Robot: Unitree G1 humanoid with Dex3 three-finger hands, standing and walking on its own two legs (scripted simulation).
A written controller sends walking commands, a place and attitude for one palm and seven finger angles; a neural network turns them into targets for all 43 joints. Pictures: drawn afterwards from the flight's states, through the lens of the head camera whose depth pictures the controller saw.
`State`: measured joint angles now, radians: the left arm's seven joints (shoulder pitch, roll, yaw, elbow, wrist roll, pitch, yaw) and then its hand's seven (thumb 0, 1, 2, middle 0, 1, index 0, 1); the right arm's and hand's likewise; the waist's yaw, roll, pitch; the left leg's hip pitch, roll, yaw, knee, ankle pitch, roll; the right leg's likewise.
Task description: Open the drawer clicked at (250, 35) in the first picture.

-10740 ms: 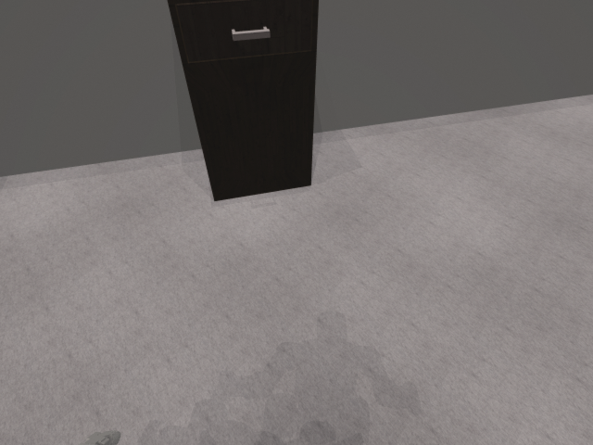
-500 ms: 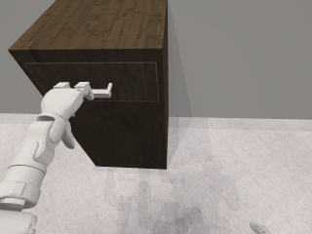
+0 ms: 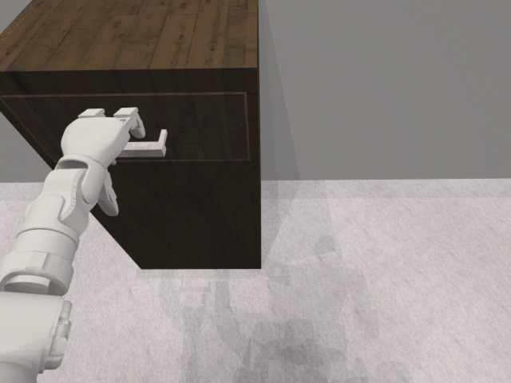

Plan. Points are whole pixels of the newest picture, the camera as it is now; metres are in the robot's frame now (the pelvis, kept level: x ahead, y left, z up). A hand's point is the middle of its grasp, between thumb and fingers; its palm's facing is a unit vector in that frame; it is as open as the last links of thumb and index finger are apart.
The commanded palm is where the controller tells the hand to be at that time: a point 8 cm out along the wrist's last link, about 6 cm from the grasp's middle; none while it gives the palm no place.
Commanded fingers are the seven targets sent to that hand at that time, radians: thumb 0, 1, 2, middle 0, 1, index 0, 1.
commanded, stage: move the hooked fingers above the handle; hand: left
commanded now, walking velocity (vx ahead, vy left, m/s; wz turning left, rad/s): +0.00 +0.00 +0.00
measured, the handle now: (134, 142) +0.54 +0.27 +0.02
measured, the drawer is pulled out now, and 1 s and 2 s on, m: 0.00 0.00 0.00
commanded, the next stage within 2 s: lower the fingers behind the handle in 1.18 s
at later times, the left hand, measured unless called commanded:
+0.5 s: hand (118, 141) +0.50 +0.27 +0.07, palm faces -0.06 -0.02 -1.00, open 13.7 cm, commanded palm +0.48 +0.28 +0.13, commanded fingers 0.00 -0.50 0.30 -0.30 -1.20 -0.30 -1.20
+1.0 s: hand (113, 145) +0.48 +0.28 +0.07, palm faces -0.07 -0.02 -1.00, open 13.8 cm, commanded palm +0.48 +0.27 +0.13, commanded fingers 0.00 -0.50 0.30 -0.30 -1.20 -0.30 -1.20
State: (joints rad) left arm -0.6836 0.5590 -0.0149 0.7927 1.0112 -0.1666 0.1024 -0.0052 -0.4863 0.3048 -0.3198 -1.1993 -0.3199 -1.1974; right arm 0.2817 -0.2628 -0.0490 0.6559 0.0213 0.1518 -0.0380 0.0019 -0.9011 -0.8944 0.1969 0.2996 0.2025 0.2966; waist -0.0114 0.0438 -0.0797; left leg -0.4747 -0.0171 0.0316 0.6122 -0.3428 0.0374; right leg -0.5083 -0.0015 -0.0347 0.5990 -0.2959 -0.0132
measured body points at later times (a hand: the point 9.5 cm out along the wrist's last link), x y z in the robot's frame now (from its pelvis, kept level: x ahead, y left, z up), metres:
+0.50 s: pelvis +0.00 +0.01 -0.01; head +0.10 +0.00 +0.43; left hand +0.49 +0.27 +0.12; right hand +0.00 -0.27 -0.13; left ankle -0.03 +0.10 -0.73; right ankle -0.01 -0.11 -0.73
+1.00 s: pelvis +0.00 +0.01 -0.01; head +0.09 +0.01 +0.43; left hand +0.48 +0.28 +0.12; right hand +0.03 -0.27 -0.13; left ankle -0.03 +0.10 -0.73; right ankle -0.01 -0.11 -0.73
